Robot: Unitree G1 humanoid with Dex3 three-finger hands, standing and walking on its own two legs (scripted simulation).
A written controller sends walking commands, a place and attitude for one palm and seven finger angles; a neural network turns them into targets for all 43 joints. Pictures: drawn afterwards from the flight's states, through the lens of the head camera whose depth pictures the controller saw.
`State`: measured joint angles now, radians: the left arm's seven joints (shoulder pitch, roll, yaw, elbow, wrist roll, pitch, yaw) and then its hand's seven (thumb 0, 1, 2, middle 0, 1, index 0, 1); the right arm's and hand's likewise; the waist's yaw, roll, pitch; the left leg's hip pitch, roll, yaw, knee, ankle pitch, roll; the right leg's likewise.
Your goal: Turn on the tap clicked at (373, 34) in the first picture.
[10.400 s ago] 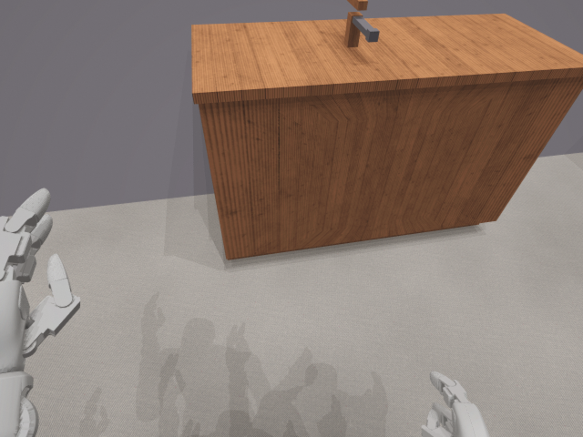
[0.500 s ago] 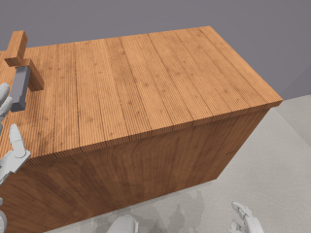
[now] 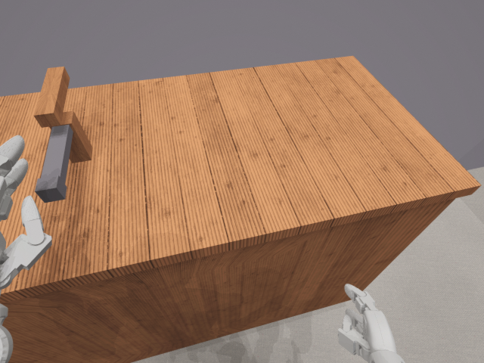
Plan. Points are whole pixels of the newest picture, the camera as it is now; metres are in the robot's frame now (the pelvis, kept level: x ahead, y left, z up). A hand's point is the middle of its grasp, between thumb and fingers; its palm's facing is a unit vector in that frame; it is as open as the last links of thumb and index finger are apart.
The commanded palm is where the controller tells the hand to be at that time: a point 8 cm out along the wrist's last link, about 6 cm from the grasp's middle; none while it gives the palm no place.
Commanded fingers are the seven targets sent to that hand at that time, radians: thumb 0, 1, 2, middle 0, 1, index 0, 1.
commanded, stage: come to a stop and stand still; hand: left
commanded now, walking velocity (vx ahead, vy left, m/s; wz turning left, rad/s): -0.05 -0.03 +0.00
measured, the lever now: (51, 189) +0.31 +0.32 +0.13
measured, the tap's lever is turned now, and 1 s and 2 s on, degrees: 0 0 0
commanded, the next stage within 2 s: none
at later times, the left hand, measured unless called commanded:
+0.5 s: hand out of the picture +0.16 +0.30 +0.16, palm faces +0.39 -0.82 -0.41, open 7.4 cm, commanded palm +0.10 +0.33 +0.18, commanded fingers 0.00 0.90 0.90 -0.20 -0.30 -0.20 -0.30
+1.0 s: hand out of the picture +0.10 +0.34 +0.17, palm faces +0.50 -0.78 -0.38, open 7.4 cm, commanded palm +0.03 +0.36 +0.18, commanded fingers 0.00 0.90 0.90 -0.20 -0.30 -0.20 -0.30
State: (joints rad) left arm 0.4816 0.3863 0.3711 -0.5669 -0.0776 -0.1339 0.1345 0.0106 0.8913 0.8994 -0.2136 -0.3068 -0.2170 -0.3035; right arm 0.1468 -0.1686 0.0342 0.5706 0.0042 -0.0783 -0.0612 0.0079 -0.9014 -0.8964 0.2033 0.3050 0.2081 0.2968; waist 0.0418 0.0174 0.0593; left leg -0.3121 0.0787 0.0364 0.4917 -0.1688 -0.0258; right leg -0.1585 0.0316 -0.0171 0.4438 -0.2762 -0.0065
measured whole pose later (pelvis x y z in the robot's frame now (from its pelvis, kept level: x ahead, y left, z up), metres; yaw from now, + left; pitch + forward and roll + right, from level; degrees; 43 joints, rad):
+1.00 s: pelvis -0.09 +0.06 -0.01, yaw +7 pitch -5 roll -4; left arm 0.34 0.37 0.38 -0.50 -0.01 -0.19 0.09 0.01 0.89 0.90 -0.21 -0.31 -0.21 -0.30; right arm 0.18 -0.19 -0.01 0.57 0.01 -0.17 -0.01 0.01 -0.90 -0.90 0.20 0.30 0.20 0.30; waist 0.03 0.00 0.14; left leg -0.39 0.00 0.04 0.51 -0.17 0.05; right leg -0.22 0.01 0.03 0.53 -0.37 -0.02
